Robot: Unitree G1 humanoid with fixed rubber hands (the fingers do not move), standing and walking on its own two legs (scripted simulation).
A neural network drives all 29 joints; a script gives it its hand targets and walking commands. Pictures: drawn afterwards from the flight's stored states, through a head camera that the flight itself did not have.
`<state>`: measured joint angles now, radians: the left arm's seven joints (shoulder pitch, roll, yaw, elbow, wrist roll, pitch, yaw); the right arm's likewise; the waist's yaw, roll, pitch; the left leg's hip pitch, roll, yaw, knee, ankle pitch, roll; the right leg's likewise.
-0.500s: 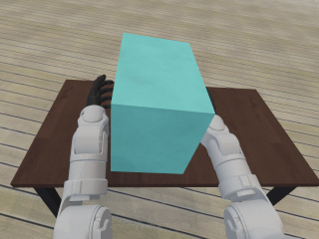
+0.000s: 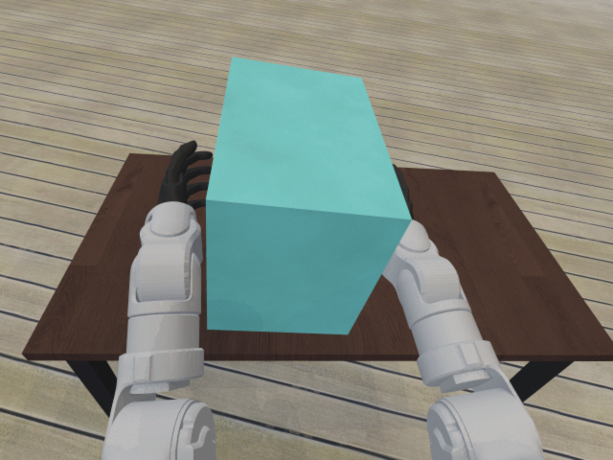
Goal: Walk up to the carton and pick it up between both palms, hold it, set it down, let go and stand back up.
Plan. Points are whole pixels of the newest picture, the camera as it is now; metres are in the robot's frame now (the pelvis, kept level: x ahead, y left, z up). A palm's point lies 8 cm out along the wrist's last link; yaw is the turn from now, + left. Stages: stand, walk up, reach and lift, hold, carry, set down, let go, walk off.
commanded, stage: hold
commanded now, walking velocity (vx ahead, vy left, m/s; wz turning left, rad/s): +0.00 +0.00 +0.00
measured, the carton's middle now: (289, 195) +0.40 +0.00 +0.16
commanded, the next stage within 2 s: none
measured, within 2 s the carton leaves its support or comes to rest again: neither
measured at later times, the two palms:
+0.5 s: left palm (175, 203) +0.35 +0.14 +0.19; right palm (396, 221) +0.35 -0.13 +0.16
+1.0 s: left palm (174, 205) +0.36 +0.14 +0.18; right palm (395, 221) +0.35 -0.13 +0.16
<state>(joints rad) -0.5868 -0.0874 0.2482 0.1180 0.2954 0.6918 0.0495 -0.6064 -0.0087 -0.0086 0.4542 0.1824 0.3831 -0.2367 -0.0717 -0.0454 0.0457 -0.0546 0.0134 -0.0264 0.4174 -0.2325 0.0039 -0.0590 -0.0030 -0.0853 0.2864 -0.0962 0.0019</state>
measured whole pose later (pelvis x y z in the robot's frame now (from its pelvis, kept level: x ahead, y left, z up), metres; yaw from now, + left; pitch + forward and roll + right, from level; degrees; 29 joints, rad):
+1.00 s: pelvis +0.00 +0.00 +0.00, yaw +0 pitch -9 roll -2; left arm -0.56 -0.09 0.24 0.05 0.31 0.71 0.03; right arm -0.57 0.01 -0.01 0.39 0.18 0.38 -0.24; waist -0.07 -0.03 0.06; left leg -0.02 0.02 -0.03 0.41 -0.24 0.00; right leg -0.02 0.00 -0.09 0.28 -0.10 0.00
